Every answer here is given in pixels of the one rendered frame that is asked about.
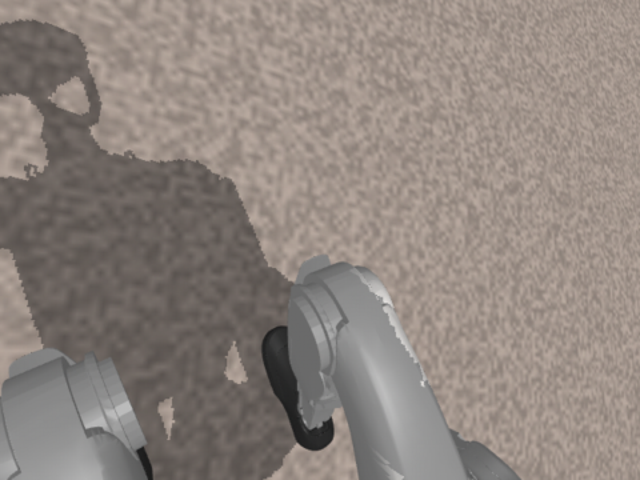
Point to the right robot hand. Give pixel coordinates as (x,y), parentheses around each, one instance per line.
(480,463)

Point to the left robot foot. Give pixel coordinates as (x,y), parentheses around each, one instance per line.
(145,463)

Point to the right robot foot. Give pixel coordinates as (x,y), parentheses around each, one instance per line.
(284,384)

